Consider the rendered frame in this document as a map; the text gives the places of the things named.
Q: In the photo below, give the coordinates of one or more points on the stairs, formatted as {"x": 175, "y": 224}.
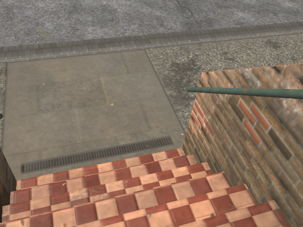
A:
{"x": 162, "y": 189}

